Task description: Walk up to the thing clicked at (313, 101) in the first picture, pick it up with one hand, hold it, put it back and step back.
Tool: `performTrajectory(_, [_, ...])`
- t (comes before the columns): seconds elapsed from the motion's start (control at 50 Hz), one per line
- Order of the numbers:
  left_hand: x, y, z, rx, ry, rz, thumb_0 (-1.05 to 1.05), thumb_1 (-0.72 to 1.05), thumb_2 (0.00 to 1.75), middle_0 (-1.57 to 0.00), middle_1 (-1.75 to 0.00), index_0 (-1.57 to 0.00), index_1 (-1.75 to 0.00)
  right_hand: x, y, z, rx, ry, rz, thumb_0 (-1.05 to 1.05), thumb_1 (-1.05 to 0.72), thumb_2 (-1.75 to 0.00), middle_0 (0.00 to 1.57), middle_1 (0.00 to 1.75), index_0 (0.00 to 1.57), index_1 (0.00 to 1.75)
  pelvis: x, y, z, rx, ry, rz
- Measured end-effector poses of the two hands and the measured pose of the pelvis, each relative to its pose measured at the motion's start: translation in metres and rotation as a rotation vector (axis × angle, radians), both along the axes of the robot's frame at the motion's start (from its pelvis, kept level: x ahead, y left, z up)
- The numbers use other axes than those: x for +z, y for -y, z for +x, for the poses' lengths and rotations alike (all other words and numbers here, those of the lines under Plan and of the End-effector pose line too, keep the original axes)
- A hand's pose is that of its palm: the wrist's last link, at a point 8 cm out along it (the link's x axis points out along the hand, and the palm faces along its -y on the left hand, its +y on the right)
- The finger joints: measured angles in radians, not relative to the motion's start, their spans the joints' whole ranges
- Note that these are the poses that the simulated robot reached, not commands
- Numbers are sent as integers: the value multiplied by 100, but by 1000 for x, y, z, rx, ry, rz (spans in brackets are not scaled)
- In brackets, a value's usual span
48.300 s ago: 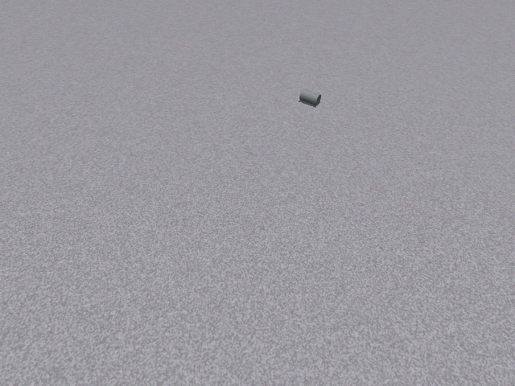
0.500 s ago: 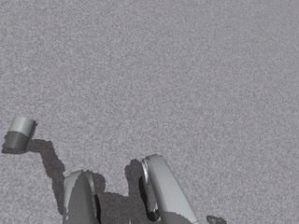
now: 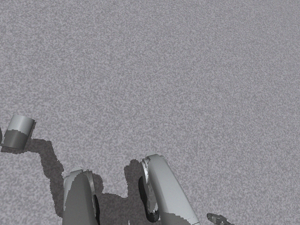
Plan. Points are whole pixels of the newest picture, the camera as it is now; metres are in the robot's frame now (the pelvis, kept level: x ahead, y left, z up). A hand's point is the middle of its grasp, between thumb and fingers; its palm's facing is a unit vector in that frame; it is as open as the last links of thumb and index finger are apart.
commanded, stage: go down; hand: left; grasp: from above
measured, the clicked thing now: (18, 132) +0.49 +0.42 -0.48
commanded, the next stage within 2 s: approach in 0.56 s
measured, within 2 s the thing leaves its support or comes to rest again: neither
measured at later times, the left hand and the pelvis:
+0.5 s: hand out of the picture +0.46 +0.35 -0.05, palm faces +0.01 -0.42 -0.91, open 13.2 cm; pelvis +0.00 +0.00 +0.01, yaw +0 degrees
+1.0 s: hand out of the picture +0.44 +0.35 -0.11, palm faces -0.01 -0.40 -0.92, open 13.3 cm; pelvis +0.00 +0.00 -0.03, yaw +0 degrees
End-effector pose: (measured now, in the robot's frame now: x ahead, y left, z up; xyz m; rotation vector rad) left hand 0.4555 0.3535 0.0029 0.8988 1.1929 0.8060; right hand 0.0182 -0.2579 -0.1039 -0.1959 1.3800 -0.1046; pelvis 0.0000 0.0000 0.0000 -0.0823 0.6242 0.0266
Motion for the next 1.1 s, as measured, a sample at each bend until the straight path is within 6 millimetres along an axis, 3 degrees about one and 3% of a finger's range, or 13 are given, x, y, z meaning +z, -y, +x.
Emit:
performTrajectory(0.26, [22, -5, -5, 19, -25, 14, 0, -38, 87, -23, -91, -21, -94, 4, -6, -7, -31, -16, 22, 0, -91, -90, 20, 30, 20, 30, 9, -1, 3, -1, 2, 4])
performTrajectory(0.58, [-4, 3, 0, -9, -15, 0, 0, -37, 87, -24, -91, -22, -93, 5, 2, 3, 3, -5, -6, 0, -91, -90, 20, 30, 20, 30, 4, 0, 4, 1, -3, 1])
performTrajectory(0.84, [2, -3, -6, 29, -28, 24, 0, -41, 88, -27, -88, -23, -93, -6, 0, 2, 3, -20, 23, 0, -92, -91, 20, 30, 20, 30, -1, 1, 5, -5, -15, 8])
performTrajectory(0.96, [-30, -1, -12, 21, -64, 33, 0, -41, 87, -28, -87, -24, -92, -22, 4, -1, 26, -24, 10, 0, -92, -91, 20, 30, 20, 30, -21, 1, 2, -7, -26, 6])
performTrajectory(1.1, [-117, 8, -21, -4, -84, 6, 0, -41, 88, -30, -86, -25, -91, -56, 11, -14, 86, -73, -12, 0, -92, -91, 20, 30, 20, 30, -65, -1, -10, -8, -44, 0])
